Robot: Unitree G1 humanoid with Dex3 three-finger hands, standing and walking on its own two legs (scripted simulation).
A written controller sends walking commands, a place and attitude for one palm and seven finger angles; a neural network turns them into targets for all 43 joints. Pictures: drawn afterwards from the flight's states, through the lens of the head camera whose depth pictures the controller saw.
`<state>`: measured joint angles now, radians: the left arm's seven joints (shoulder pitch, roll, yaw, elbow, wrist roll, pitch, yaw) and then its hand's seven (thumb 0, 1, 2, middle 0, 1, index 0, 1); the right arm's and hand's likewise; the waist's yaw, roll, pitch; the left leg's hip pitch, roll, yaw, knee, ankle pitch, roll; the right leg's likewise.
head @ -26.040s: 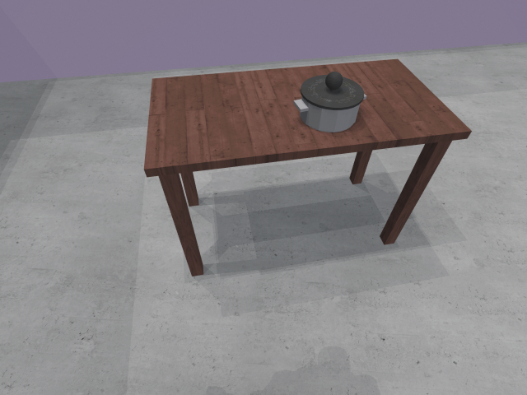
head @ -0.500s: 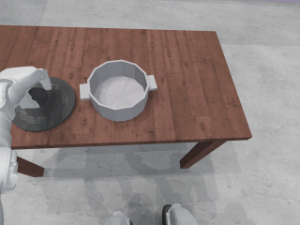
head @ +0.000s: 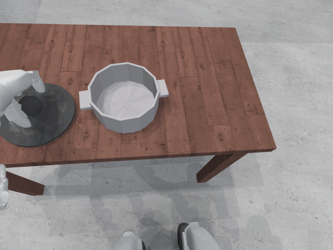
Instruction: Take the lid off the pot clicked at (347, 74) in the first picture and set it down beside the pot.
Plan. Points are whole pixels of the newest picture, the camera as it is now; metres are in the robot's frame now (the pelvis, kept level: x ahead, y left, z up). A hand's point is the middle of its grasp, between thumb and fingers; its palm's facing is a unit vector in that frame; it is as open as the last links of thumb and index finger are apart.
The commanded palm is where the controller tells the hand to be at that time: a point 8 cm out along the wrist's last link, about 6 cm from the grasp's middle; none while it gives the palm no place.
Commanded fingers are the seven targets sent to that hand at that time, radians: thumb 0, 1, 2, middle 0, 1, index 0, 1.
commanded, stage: raise the empty hand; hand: left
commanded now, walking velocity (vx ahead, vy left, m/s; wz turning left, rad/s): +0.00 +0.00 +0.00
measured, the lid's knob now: (30, 105) +0.48 +0.31 -0.02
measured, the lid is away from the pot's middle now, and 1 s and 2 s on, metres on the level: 0.24 0.24 0.24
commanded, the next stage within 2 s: draw the hand back to the body in 1.40 s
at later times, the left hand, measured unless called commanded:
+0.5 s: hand (10, 93) +0.47 +0.32 +0.05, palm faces -0.49 -0.10 -0.87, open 10.8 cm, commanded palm +0.50 +0.31 +0.10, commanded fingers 0.00 0.19 0.22 -0.25 -1.04 -0.25 -1.04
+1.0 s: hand out of the picture +0.46 +0.32 +0.10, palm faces -0.44 -0.10 -0.89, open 10.8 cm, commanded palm +0.49 +0.31 +0.16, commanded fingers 0.00 0.19 0.22 -0.25 -1.04 -0.25 -1.04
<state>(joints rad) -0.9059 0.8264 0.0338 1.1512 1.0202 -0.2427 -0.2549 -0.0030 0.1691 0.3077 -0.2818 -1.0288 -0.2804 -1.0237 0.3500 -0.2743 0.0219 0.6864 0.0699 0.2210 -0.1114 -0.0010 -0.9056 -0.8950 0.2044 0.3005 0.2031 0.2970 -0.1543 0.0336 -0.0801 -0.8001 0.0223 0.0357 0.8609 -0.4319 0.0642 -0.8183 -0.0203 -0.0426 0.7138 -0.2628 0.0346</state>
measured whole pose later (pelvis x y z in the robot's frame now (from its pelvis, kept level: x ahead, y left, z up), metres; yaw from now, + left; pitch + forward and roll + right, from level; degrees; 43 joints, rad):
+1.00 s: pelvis +0.02 +0.00 +0.03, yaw +1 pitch +15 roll -3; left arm -0.93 0.79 -0.01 1.07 0.97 -0.20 -0.33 0.00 0.20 0.22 -0.27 -1.05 -0.27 -1.04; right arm 0.32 -0.28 0.01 0.69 0.09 0.21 -0.10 0.00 -0.91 -0.90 0.20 0.30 0.20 0.30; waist -0.11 0.04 -0.07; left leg -0.54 -0.01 0.04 0.65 -0.37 0.07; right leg -0.57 -0.04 -0.04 0.52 -0.21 0.03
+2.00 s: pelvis +0.03 +0.00 +0.04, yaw +3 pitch +9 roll -2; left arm -0.69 0.73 0.01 0.76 0.89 -0.17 -0.36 0.00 0.20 0.22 -0.27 -1.05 -0.27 -1.04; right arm 0.23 -0.27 0.01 0.64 0.09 0.22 -0.05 0.00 -0.91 -0.90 0.20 0.30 0.20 0.30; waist -0.05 0.06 -0.04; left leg -0.34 -0.03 0.03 0.49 -0.31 0.07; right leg -0.37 -0.06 -0.05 0.40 -0.19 0.04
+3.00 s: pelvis +0.02 -0.05 +0.05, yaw +3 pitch -4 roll -1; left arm 0.03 0.35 0.30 0.01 -0.07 -0.07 0.10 0.01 0.82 0.83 -0.21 -0.38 -0.21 -0.38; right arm 0.16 -0.24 0.04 0.67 0.05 -0.08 -0.08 0.01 -0.91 -0.90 0.20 0.30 0.20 0.30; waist 0.04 0.07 0.04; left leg -0.06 0.03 0.00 0.40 -0.27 -0.01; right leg -0.12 0.00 -0.08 0.38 -0.19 -0.02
